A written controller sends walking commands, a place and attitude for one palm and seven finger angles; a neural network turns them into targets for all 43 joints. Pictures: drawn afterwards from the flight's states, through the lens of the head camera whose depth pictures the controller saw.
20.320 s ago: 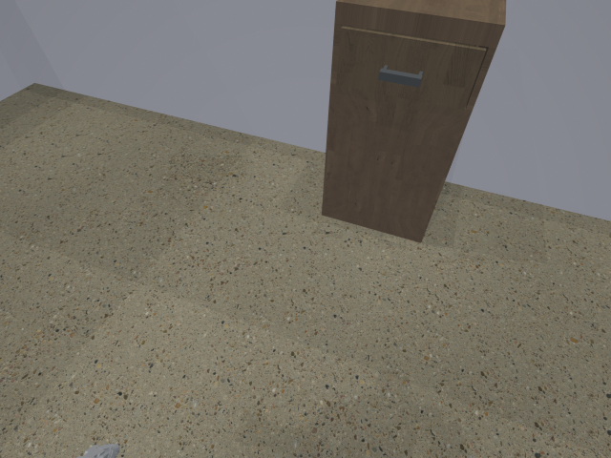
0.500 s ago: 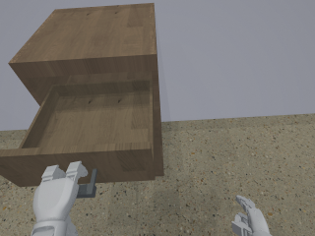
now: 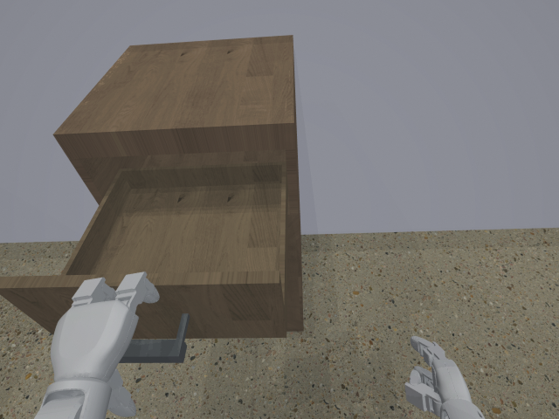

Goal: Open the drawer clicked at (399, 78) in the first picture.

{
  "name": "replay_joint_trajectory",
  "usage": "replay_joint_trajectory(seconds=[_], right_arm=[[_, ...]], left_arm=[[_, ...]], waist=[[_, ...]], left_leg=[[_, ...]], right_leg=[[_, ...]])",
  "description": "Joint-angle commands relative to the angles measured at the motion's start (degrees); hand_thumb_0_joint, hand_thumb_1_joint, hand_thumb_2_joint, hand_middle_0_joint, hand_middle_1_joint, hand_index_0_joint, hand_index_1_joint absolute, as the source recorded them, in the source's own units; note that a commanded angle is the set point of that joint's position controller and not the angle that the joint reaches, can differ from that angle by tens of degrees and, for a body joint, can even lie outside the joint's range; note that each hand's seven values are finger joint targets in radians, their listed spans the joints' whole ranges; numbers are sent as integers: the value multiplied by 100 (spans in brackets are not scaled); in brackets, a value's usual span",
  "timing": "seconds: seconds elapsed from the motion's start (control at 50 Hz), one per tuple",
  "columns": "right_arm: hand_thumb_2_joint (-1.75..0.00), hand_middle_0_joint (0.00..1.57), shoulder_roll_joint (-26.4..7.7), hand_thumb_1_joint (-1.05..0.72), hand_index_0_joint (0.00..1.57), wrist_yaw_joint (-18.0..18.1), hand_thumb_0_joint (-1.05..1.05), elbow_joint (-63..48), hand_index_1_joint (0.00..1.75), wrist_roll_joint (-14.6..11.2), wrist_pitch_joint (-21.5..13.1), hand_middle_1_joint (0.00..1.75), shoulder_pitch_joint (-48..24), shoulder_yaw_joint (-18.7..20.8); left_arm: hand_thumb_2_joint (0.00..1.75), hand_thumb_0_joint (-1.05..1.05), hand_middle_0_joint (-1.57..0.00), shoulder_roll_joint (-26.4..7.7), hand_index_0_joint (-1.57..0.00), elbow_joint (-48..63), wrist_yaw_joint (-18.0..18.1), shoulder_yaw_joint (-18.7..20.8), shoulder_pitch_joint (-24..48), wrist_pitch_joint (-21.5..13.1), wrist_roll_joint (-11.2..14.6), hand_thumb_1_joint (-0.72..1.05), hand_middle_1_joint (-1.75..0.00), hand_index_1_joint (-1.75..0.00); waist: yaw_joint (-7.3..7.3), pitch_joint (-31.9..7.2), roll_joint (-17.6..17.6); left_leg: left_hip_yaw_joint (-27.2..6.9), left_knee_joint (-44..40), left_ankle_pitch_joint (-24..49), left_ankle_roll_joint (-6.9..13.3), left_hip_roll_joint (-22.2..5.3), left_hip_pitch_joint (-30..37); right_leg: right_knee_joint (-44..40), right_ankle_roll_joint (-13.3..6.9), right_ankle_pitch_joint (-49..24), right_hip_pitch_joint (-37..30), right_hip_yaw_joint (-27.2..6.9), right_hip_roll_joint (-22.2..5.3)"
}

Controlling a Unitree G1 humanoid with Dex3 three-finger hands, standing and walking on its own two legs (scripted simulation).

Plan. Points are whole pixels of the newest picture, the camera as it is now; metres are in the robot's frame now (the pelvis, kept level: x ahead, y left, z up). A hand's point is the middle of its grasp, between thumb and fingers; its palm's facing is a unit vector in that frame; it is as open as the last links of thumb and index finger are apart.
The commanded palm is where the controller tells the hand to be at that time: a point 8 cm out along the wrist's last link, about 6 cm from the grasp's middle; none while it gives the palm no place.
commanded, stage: lift the hand off the handle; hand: left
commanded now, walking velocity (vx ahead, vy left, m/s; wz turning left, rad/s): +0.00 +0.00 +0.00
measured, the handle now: (147, 335) +0.22 +0.25 -0.02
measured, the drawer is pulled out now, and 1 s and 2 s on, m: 0.30 0.30 0.30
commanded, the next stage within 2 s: draw the hand back to the body in 0.58 s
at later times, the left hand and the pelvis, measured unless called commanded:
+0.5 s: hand (107, 307) +0.20 +0.24 +0.13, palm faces +0.11 -0.11 -0.99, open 13.9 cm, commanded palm +0.16 +0.23 +0.19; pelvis +0.00 +0.00 +0.02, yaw +0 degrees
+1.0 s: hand (91, 316) +0.18 +0.25 +0.13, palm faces +0.09 -0.11 -0.99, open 13.9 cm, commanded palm +0.15 +0.25 +0.19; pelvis -0.01 +0.00 +0.02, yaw +0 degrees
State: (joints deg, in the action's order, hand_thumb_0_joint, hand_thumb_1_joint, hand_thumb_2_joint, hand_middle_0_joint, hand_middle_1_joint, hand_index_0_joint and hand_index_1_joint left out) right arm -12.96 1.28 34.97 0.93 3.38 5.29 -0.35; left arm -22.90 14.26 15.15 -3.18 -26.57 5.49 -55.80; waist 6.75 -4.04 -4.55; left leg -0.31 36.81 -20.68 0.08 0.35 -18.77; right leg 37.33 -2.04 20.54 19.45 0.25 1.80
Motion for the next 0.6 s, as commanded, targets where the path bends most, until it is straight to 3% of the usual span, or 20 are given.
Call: replay_joint_trajectory(seconds=[0.0, 0.06, 0.12, 0.16, 0.18, 0.24, 0.38, 0.42, 0.46, 0.5, 0.52, 0.54, 0.56, 0.58], right_arm=[[-90, 20, -482, -90, 20, 12, 0, -964, 30, -10, -270, 30, -956, 140], [-90, 20, -485, -90, 20, -8, 0, -1017, 30, -12, -287, 30, -985, 114], [-90, 20, -510, -90, 20, -15, 0, -1008, 30, 7, -290, 30, -913, 109], [-90, 20, -517, -90, 20, -34, 0, -1015, 30, -31, -259, 30, -1036, 81], [-90, 20, -480, -90, 20, -62, 0, -988, 30, -21, -254, 30, -964, 66], [-90, 20, -503, -90, 20, -65, 0, -966, 30, -76, -193, 30, -1072, 56], [-90, 20, -519, -90, 20, -107, 0, -1086, 30, -134, -177, 30, -1136, -15], [-90, 20, -553, -90, 20, -130, 0, -1108, 30, -150, -152, 30, -1135, -2], [-90, 20, -550, -90, 20, -153, 0, -1181, 30, -192, -171, 30, -1296, -37], [-90, 20, -539, -90, 20, -187, 0, -1099, 30, -180, -155, 30, -1136, -25], [-90, 20, -566, -90, 20, -206, 0, -1132, 30, -174, -137, 30, -1116, -14], [-90, 20, -571, -90, 20, -222, 0, -1165, 30, -196, -131, 30, -1142, -21], [-90, 20, -586, -90, 20, -228, 0, -1171, 30, -223, -142, 30, -1281, -31], [-90, 20, -563, -90, 20, -244, 0, -1212, 30, -179, -134, 30, -1148, -29]], left_arm=[[30, 0, -30, -981, -30, 1490, 58, 761, 880, 2, 24, -50, -120, -120], [30, 0, -30, -944, -30, 1762, -70, 687, 944, -27, 109, -50, -120, -120], [30, 0, -30, -1137, -30, 1933, -131, 859, 861, -74, 112, -50, -120, -120], [30, 0, -30, -1142, -30, 1901, -193, 916, 752, -7, 152, -50, -120, -120], [30, 0, -30, -1031, -30, 1835, -251, 789, 790, 30, 138, -50, -120, -120], [30, 0, -30, -1107, -30, 1770, -428, 791, 936, 175, 196, -50, -120, -120], [30, 0, -30, -1261, -30, 2233, -862, 854, 1029, 296, 346, -50, -120, -120], [30, 0, -30, -1328, -30, 2337, -924, 937, 871, 271, 428, -50, -120, -120], [30, 0, -30, -1409, -30, 2570, -944, 1075, 899, 298, 479, -50, -120, -120], [30, 0, -30, -1325, -30, 2209, -989, 1100, 508, 283, 494, -50, -120, -120], [30, 0, -30, -1220, -30, 2268, -1018, 999, 454, 279, 514, -50, -120, -120], [30, 0, -30, -1305, -30, 2305, -1021, 1095, 444, 281, 535, -50, -120, -120], [30, 0, -30, -1336, -30, 2336, -1025, 1166, 475, 301, 547, -50, -120, -120], [30, 0, -30, -1185, -30, 2517, -1042, 946, 623, 274, 502, -50, -120, -120]], waist=[[-56, -651, 151], [-55, -657, 93], [-21, -690, 230], [-2, -572, 128], [-31, -474, 293], [-8, -369, 261], [39, -548, 132], [35, -432, 226], [55, -455, 19], [43, -234, 320], [45, -239, 290], [47, -228, 391], [33, -187, 272], [30, -333, 172]], left_leg=[[30, -549, 1662, 160, 96, 699], [6, -634, 1809, 157, 82, 852], [43, -685, 1928, 168, 79, 918], [30, -759, 2000, 140, 70, 954], [42, -784, 1967, 152, 61, 915], [39, -988, 1940, 148, 54, 951], [37, -1154, 2133, 158, 18, 1160], [38, -1207, 2195, 147, 10, 1161], [-4, -1229, 2184, 122, -25, 1218], [37, -1236, 2221, 119, -22, 1130], [67, -1243, 2211, 130, -4, 1123], [61, -1257, 2160, 119, -17, 1088], [41, -1246, 2075, 103, -28, 1084], [62, -1245, 2073, 129, -23, 1122]], right_leg=[[-852, -17, -1538, -310, -181, -75], [-972, -29, -1582, -426, -168, -76], [-1046, 4, -1784, -557, -148, -101], [-1145, -29, -1892, -665, -227, -93], [-1130, 3, -1817, -622, -117, -117], [-1250, 15, -1698, -759, -63, -109], [-1393, 21, -1822, -1113, -29, -137], [-1449, 37, -1916, -1155, -9, -118], [-1491, 1, -1883, -1203, -82, -108], [-1498, 21, -1923, -1143, -17, -102], [-1508, 37, -1992, -1155, 3, -104], [-1502, 53, -1960, -1168, -2, -119], [-1541, 10, -1850, -1130, -128, -83], [-1511, 27, -1793, -1134, -4, -127]])
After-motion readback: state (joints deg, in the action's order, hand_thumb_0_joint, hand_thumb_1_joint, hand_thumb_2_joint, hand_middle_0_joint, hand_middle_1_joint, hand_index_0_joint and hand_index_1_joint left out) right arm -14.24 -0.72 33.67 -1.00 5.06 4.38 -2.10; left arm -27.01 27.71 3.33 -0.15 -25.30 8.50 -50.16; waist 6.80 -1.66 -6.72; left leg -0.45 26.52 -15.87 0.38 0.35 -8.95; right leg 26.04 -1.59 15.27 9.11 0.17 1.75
